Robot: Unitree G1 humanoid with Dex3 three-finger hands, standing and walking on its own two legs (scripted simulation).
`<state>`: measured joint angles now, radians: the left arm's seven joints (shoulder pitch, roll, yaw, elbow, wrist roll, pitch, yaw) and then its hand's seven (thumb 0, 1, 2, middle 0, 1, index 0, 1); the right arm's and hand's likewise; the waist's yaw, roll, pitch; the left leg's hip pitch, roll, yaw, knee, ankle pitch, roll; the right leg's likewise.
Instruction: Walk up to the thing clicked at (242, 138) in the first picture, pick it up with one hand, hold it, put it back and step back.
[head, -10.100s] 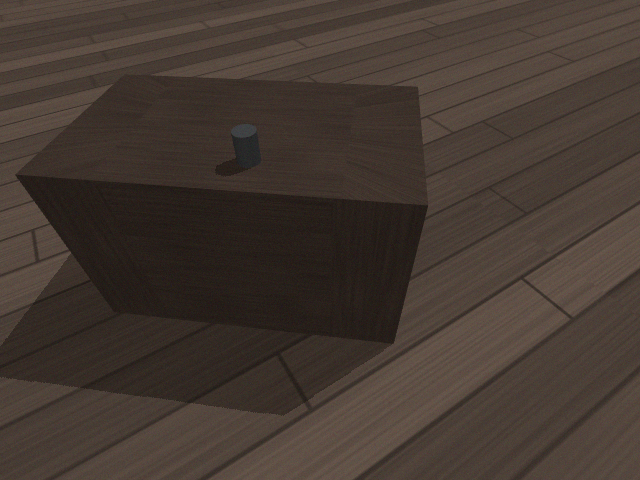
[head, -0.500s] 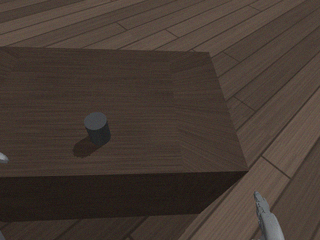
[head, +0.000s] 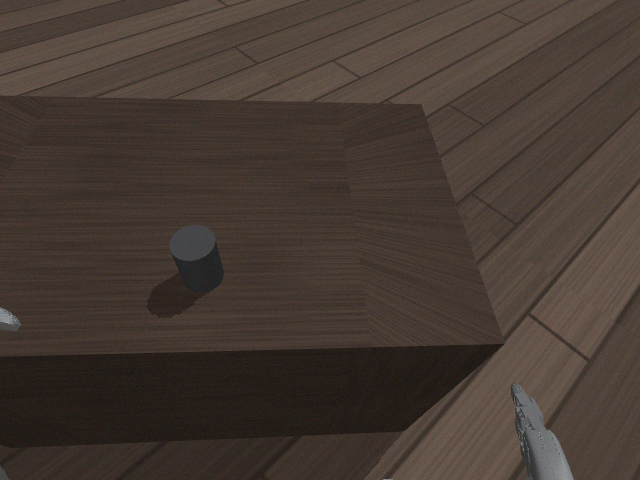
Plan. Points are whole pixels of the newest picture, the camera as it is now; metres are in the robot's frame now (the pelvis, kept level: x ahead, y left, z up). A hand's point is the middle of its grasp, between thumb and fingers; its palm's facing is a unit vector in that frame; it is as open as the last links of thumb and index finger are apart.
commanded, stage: go down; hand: left
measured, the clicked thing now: (198, 259) +0.45 +0.17 -0.04
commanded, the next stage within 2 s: approach in 0.48 s
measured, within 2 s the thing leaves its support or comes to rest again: neither
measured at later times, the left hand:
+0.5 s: hand out of the picture +0.36 +0.35 +0.10, palm faces +0.13 -0.99 +0.01, open 17.6 cm
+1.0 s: hand (107, 271) +0.40 +0.28 +0.01, palm faces +0.03 -1.00 +0.08, open 17.4 cm
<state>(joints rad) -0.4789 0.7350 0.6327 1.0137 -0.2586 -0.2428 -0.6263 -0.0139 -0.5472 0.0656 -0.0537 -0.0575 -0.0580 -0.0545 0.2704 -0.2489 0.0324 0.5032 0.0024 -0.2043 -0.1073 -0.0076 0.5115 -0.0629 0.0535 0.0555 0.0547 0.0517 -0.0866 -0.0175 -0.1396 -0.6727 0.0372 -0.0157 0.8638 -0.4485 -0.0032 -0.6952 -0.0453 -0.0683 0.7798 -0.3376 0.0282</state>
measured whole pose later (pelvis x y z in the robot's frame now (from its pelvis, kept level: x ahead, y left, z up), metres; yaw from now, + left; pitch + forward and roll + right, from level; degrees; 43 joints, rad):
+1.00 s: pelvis -0.02 +0.00 -0.03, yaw +0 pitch +19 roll -3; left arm -0.58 0.58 0.49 1.02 -0.23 -0.32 -0.49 -0.01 -0.52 0.04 -0.05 -0.05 -0.05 -0.05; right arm 0.32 -0.26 0.03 0.27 -0.02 -0.19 -0.05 -0.01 0.55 -0.05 0.05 0.06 0.06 0.05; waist -0.14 -0.04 -0.13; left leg -0.88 0.04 -0.02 1.05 -0.50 0.00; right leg -0.90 -0.05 -0.06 0.96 -0.38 0.03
